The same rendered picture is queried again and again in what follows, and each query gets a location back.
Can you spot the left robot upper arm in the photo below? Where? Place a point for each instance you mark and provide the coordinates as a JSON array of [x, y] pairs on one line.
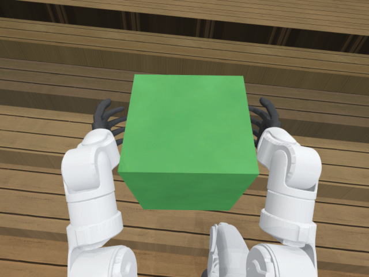
[[112, 261]]

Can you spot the carton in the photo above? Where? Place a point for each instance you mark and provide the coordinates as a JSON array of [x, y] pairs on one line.
[[188, 142]]

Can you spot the right robot upper arm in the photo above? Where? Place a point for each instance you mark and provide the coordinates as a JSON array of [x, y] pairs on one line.
[[269, 260]]

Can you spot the robot left forearm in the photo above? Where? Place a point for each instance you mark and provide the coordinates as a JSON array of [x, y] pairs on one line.
[[89, 189]]

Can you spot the left robot hand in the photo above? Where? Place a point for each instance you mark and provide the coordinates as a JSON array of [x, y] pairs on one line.
[[101, 117]]

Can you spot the robot right forearm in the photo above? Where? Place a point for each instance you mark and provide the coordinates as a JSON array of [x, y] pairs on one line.
[[294, 172]]

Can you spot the robot right thigh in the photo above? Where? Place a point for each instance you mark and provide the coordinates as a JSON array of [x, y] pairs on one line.
[[226, 241]]

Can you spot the right robot hand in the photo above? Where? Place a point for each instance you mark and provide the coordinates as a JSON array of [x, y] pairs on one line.
[[269, 120]]

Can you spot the robot right shin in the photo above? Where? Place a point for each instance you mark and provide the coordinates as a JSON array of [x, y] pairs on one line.
[[213, 264]]

